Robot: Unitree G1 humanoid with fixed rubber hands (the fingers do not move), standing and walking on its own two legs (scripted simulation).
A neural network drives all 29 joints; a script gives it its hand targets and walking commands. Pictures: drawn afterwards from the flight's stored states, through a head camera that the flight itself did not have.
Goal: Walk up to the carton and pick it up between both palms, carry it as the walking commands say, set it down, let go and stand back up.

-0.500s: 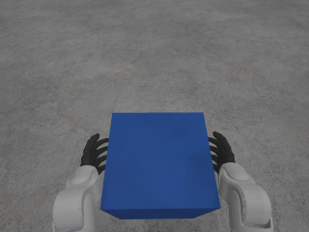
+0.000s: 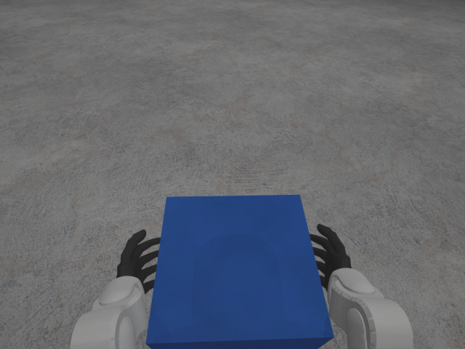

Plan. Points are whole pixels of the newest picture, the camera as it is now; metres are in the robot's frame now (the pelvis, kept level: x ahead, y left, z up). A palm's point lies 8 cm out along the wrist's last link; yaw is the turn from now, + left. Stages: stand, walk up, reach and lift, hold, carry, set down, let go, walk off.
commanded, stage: carry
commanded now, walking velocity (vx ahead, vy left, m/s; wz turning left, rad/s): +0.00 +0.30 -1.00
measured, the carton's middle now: (234, 288) +0.25 +0.02 +0.02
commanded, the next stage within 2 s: none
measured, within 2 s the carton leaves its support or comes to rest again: neither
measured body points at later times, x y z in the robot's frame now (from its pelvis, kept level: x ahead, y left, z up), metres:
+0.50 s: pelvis +0.01 +0.11 +0.00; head +0.04 +0.09 +0.45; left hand +0.30 +0.14 +0.07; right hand +0.16 -0.14 +0.07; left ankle +0.12 +0.25 -0.68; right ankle -0.04 -0.02 -0.73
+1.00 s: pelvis +0.09 +0.22 -0.01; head +0.10 +0.19 +0.44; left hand +0.34 +0.07 +0.06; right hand +0.08 -0.07 +0.05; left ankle +0.20 +0.29 -0.66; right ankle +0.00 +0.18 -0.73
